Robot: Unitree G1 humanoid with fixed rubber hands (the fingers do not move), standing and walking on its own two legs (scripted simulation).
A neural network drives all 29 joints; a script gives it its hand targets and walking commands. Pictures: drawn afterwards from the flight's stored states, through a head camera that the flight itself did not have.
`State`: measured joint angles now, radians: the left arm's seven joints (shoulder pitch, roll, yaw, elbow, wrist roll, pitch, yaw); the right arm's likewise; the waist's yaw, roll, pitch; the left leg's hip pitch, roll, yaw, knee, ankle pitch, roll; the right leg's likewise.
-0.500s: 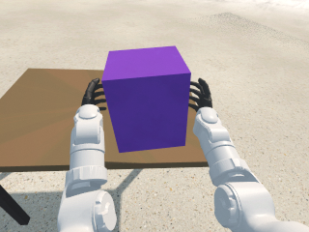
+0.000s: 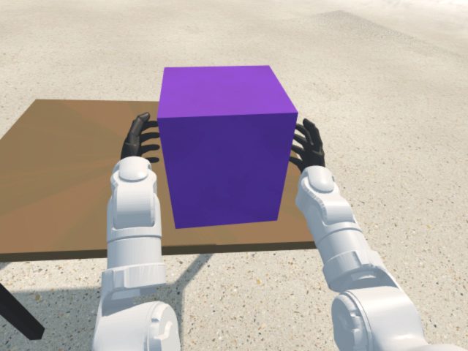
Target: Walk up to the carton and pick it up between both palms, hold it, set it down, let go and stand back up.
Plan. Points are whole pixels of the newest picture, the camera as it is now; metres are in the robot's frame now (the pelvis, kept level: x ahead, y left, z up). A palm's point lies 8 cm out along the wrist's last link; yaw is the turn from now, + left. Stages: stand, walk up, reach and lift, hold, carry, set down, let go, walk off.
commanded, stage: reach and lift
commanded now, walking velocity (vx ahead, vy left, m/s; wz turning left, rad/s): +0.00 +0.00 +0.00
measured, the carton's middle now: (222, 146) +0.47 -0.01 +0.13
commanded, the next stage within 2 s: hold in 0.02 s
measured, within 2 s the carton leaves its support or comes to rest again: neither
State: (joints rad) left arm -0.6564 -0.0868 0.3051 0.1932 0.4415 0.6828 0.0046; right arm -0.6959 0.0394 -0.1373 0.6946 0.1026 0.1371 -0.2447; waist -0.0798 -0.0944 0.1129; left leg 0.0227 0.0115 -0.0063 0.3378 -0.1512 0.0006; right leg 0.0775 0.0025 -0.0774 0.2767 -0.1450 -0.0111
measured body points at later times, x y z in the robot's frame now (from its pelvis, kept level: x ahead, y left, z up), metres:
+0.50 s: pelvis -0.01 -0.01 +0.00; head -0.07 +0.03 +0.44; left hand +0.35 +0.16 +0.20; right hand +0.36 -0.14 +0.19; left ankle +0.04 +0.12 -0.75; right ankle +0.02 -0.11 -0.75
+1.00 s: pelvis -0.01 -0.01 +0.00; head -0.06 +0.03 +0.44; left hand +0.37 +0.15 +0.21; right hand +0.37 -0.15 +0.20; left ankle +0.04 +0.12 -0.75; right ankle +0.02 -0.11 -0.75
